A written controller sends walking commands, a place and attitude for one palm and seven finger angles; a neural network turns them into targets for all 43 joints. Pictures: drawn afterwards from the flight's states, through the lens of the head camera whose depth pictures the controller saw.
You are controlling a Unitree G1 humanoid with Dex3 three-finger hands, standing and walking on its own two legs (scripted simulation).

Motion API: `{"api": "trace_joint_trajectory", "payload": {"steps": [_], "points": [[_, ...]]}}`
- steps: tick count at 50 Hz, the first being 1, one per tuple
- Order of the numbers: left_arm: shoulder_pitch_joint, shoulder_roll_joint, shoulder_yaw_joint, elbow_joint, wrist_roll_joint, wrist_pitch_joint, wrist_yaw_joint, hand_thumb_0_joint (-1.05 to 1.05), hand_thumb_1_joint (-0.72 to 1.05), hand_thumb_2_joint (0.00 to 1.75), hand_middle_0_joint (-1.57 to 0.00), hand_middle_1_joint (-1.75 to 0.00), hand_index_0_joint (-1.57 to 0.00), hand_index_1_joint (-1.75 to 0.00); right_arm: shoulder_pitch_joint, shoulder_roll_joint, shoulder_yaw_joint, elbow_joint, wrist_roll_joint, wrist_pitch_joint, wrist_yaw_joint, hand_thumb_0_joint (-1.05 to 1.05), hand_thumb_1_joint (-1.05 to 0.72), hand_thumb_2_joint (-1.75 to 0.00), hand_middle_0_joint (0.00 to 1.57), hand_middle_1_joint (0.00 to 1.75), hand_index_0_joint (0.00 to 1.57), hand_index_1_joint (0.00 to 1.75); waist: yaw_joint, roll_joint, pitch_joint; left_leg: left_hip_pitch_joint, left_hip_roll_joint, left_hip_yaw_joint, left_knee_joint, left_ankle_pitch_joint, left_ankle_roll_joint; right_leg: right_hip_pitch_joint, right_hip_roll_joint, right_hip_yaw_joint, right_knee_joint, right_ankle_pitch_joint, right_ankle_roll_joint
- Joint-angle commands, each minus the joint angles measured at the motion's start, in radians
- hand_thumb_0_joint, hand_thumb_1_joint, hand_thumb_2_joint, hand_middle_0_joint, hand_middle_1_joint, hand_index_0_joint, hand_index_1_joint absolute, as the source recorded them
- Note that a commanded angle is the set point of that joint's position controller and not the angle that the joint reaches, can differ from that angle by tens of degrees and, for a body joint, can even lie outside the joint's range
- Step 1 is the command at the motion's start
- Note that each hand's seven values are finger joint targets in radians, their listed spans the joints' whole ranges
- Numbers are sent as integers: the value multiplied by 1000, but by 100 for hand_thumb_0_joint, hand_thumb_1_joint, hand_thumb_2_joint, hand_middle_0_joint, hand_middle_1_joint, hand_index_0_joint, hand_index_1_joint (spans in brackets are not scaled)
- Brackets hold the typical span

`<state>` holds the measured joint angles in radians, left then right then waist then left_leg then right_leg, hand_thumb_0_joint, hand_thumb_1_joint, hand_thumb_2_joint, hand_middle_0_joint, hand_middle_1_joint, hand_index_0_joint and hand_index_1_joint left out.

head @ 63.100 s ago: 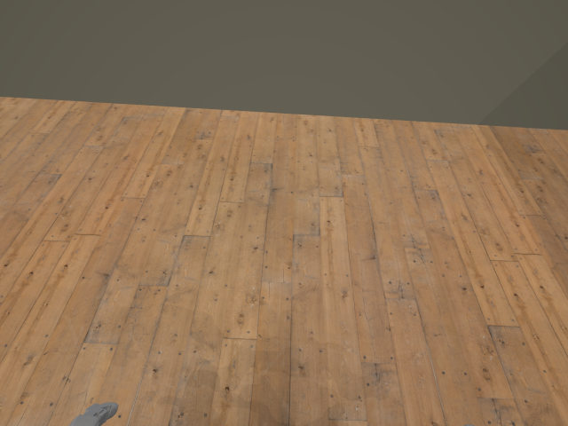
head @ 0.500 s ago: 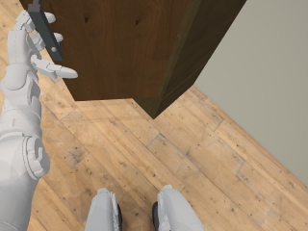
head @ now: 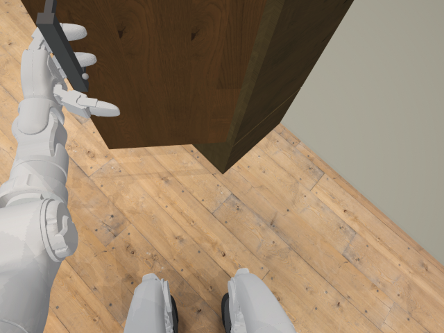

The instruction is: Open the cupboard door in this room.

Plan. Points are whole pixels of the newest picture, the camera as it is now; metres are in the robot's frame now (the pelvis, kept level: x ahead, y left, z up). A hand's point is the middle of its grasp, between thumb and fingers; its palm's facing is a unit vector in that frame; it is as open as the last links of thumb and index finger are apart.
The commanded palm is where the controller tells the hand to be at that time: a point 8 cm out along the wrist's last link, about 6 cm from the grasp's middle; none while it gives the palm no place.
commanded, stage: slide the fingers in behind the handle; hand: left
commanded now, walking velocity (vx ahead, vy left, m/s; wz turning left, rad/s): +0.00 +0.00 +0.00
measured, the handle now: (67, 48) +0.59 +0.20 +0.07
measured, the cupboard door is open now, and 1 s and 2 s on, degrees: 53 53 97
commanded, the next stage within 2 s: close the thumb around the handle in 0.04 s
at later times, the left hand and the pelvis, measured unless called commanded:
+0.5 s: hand (85, 76) +0.54 +0.18 +0.06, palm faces +0.03 -1.00 -0.02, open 10.4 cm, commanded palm +0.52 +0.21 +0.06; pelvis +0.00 -0.01 +0.00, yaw +0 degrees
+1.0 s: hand (83, 77) +0.54 +0.18 +0.06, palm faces +0.03 -1.00 -0.02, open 5.6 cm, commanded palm +0.51 +0.21 +0.06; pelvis +0.00 +0.00 +0.00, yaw +0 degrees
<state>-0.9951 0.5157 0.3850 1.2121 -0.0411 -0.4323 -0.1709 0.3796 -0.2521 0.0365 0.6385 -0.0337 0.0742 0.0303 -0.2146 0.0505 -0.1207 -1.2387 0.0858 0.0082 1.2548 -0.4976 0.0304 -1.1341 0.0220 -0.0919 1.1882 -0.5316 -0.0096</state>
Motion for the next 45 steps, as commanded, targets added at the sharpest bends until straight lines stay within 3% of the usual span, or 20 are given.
{"api": "trace_joint_trajectory", "payload": {"steps": [1, 5, 6, 7, 15, 17, 19, 22, 24, 26, 28, 30, 32, 33, 34, 37, 38, 42, 43, 45], "points": [[-420, 212, 22, -199, -23, -65, -8, 0, -50, 30, -30, -120, -30, -120, 200, -199, -67, -34, 1, -5, -17, 0, -90, -90, 20, 30, 20, 30, -14, 128, -538, 532, -42, -89, -110, 396, 4, 126, 39, 43, -149, 327, -9], [-454, 194, 1, -216, -16, -73, -4, 0, -50, 30, -30, -120, -30, -120, 202, -195, -67, -31, -2, -7, -17, 0, -90, -90, 20, 30, 20, 30, -27, 134, -521, 528, -41, -90, -105, 377, 8, 106, 39, 45, -150, 309, -10], [-444, 225, 21, -213, -11, -74, -3, 0, -50, 30, -30, -120, -30, -120, 200, -199, -67, -29, -1, -6, -19, 0, -90, -90, 20, 30, 20, 30, -17, 137, -538, 522, -41, -88, -100, 385, 6, 118, 38, 47, -144, 318, -10], [-441, 218, 11, -202, -10, -71, -4, 0, -50, 30, -30, -120, -30, -120, 199, -199, -67, -28, -1, -5, -19, 0, -90, -90, 20, 30, 20, 30, -24, 134, -532, 520, -40, -89, -100, 382, 6, 111, 38, 46, -146, 315, -10], [-439, 201, 2, -236, -16, -75, -11, 0, -5, 49, -33, -125, -33, -125, 203, -197, -71, -29, -1, -5, -18, 0, -90, -90, 20, 30, 20, 30, -12, 169, -578, 569, -40, -95, -100, 422, 3, 115, 39, 45, -138, 338, -14], [-448, 172, -23, -212, -16, -67, -7, 0, 6, 54, -34, -126, -34, -126, 196, -195, -70, -23, 1, -4, -17, 0, -90, -90, 20, 30, 20, 30, -26, 157, -540, 549, -39, -93, -100, 392, 2, 94, 37, 43, -147, 315, -10], [-466, 194, -11, -217, -17, -60, -4, 0, 17, 59, -35, -127, -35, -127, 200, -197, -68, -22, -1, -6, -17, 0, -90, -90, 20, 30, 20, 30, -29, 141, -530, 519, -42, -87, -99, 376, 7, 124, 38, 48, -152, 319, -8], [-434, 225, 20, -230, -19, -67, -9, 0, 34, 66, -36, -129, -36, -129, 201, -197, -70, -26, 0, -8, -19, 0, -90, -90, 20, 30, 20, 30, -12, 140, -579, 527, -45, -81, -97, 415, 8, 165, 39, 53, -147, 365, -9], [-420, 229, 20, -225, -19, -65, -14, 0, 45, 71, -37, -130, -37, -130, 197, -194, -67, -27, 2, -5, -19, 0, -90, -90, 20, 30, 20, 30, -9, 121, -557, 501, -45, -76, -98, 406, 9, 182, 39, 55, -148, 370, -8], [-429, 208, 7, -238, -21, -73, -16, 0, 56, 76, -38, -131, -38, -131, 194, -192, -68, -27, 2, -7, -18, 0, -90, -90, 20, 30, 20, 30, -10, 153, -566, 527, -44, -79, -97, 415, 6, 156, 38, 53, -145, 365, -9], [-433, 209, 8, -216, -27, -67, -16, 0, 68, 80, -38, -133, -38, -133, 194, -195, -67, -24, 1, -7, -17, 0, -90, -90, 20, 30, 20, 30, -19, 130, -525, 502, -43, -80, -99, 385, 8, 150, 40, 53, -153, 342, -7], [-414, 245, 41, -230, -28, -74, -16, 0, 79, 85, -39, -134, -39, -134, 199, -199, -69, -28, 2, -8, -19, 0, -90, -90, 20, 30, 20, 30, -7, 135, -546, 523, -43, -83, -105, 406, 8, 160, 41, 52, -148, 352, -11], [-393, 220, 22, -236, -26, -78, -21, 0, 90, 90, -40, -135, -40, -135, 191, -194, -69, -30, 3, -8, -17, 0, -90, -90, 20, 30, 20, 30, 3, 154, -569, 548, -42, -86, -106, 427, 2, 152, 40, 47, -142, 360, -13], [-403, 180, -11, -235, -27, -77, -23, 0, 90, 90, -40, -135, -40, -135, 187, -191, -69, -29, 3, -8, -16, 0, -90, -90, 20, 30, 20, 30, -11, 155, -546, 557, -41, -88, -109, 420, 1, 128, 40, 43, -147, 348, -11], [-396, 189, 2, -225, -31, -75, -20, 0, 90, 90, -40, -135, -40, -135, 190, -194, -70, -27, 3, -6, -16, 0, -90, -90, 20, 30, 20, 30, -9, 129, -530, 542, -40, -89, -110, 404, 3, 132, 40, 42, -152, 336, -9], [-423, 184, -11, -200, -25, -68, -12, 0, 90, 90, -40, -135, -40, -135, 192, -198, -68, -24, 3, -7, -16, 0, -90, -90, 20, 30, 20, 30, -22, 140, -501, 534, -40, -95, -114, 378, 2, 100, 40, 40, -152, 303, -10], [-439, 207, 10, -210, -25, -69, -7, 0, 90, 90, -40, -135, -40, -135, 195, -200, -70, -22, 1, -6, -17, 0, -90, -90, 20, 30, 20, 30, -21, 122, -511, 529, -40, -95, -111, 374, 5, 108, 40, 41, -152, 303, -9], [-420, 214, 19, -226, -19, -81, -5, 0, 90, 90, -40, -135, -40, -135, 197, -200, -71, -24, -3, -6, -18, 0, -90, -90, 20, 30, 20, 30, -7, 153, -556, 570, -38, -100, -110, 424, 0, 107, 38, 39, -141, 329, -13], [-411, 184, -2, -211, -21, -77, -7, 0, 90, 90, -40, -135, -40, -135, 191, -196, -70, -27, -1, -6, -16, 0, -90, -90, 20, 30, 20, 30, -12, 151, -540, 558, -42, -95, -110, 406, 0, 102, 38, 39, -147, 317, -12], [-423, 186, 3, -216, -23, -81, -6, 0, 90, 90, -40, -135, -40, -135, 198, -198, -71, -23, -3, -8, -16, 0, -90, -90, 20, 30, 20, 30, -17, 140, -532, 565, -39, -101, -111, 414, 2, 97, 39, 37, -144, 319, -13]]}}
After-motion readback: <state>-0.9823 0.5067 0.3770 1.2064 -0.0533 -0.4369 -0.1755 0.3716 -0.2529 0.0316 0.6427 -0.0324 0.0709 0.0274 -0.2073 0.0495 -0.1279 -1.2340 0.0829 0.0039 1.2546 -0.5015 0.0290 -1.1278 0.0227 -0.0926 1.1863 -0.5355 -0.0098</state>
